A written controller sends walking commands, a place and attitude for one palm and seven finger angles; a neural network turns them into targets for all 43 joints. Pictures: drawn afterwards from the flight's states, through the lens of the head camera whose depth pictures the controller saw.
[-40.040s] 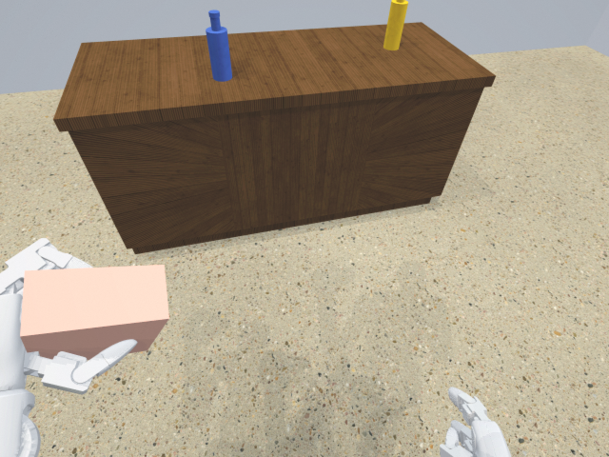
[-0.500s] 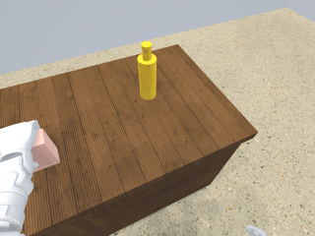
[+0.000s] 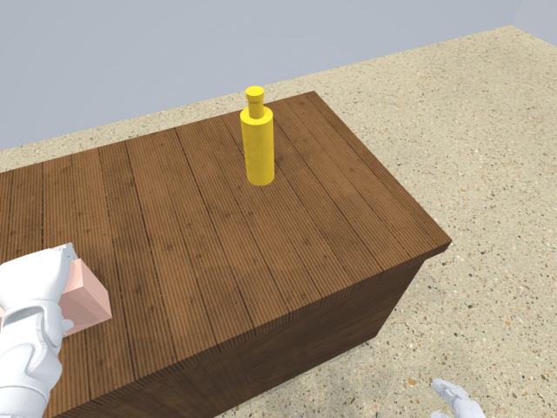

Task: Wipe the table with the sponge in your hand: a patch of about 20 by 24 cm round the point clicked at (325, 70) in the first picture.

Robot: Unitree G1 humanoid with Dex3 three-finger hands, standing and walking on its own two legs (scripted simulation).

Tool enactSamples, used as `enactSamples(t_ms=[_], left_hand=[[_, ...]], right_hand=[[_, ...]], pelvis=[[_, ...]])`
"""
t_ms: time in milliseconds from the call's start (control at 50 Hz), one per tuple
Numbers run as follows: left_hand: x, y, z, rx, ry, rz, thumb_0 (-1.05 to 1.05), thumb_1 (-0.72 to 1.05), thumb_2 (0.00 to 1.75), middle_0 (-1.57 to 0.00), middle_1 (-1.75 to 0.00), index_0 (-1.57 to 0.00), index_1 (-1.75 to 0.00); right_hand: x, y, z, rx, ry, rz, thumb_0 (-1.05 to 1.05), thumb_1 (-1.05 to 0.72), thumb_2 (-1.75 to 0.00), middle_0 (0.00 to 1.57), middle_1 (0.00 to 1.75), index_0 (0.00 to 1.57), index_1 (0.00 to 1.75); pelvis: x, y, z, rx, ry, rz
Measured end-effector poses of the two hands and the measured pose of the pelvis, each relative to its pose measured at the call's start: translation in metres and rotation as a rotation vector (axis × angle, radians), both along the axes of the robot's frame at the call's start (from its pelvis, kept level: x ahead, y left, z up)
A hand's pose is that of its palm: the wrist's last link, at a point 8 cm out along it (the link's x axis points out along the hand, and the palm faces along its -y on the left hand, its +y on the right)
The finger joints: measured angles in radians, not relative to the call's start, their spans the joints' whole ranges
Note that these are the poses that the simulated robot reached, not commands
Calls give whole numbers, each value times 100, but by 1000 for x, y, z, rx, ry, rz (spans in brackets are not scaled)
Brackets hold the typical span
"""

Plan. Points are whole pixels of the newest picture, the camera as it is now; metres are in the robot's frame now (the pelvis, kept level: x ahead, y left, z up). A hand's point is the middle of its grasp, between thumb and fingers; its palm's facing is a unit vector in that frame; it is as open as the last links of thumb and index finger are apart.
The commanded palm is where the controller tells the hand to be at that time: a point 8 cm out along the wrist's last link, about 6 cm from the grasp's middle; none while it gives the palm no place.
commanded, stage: wipe back along the first lane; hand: left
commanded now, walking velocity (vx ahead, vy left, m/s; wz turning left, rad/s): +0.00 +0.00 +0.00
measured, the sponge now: (57, 311) +0.26 +0.38 -0.03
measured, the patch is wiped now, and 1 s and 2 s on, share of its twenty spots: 1.00 1.00 1.00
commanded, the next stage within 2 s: lift the sponge slowly off the table in 0.64 s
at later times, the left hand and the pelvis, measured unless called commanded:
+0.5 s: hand (48, 334) +0.21 +0.35 +0.00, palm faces -0.07 -0.02 -1.00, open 9.5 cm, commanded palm +0.18 +0.33 +0.03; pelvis +0.00 +0.00 +0.00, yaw +0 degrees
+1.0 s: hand (49, 351) +0.19 +0.34 +0.00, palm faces -0.09 -0.05 -0.99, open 9.5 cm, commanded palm +0.16 +0.32 +0.05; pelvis +0.00 +0.00 +0.01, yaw +0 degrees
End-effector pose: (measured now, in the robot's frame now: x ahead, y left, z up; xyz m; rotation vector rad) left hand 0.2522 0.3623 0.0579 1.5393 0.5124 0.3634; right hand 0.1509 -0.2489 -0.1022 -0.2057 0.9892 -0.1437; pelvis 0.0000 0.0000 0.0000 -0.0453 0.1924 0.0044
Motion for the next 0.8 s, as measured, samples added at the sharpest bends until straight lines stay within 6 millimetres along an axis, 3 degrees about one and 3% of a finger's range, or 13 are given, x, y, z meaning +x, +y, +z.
enactSamples(t_ms=[440,800], left_hand=[[-48,-19,0,-14,-17,0,0,-44,111,-74,-145,-75,-147],[-77,-34,-1,-18,-27,15,2,-44,111,-74,-145,-75,-147]], right_hand=[[42,18,18,25,-142,49,1,-91,-90,20,30,20,30],[49,28,19,45,-174,74,1,-91,-90,20,30,20,30]], pelvis=[[3,2,3,5,-46,2],[0,1,4,10,-74,4]])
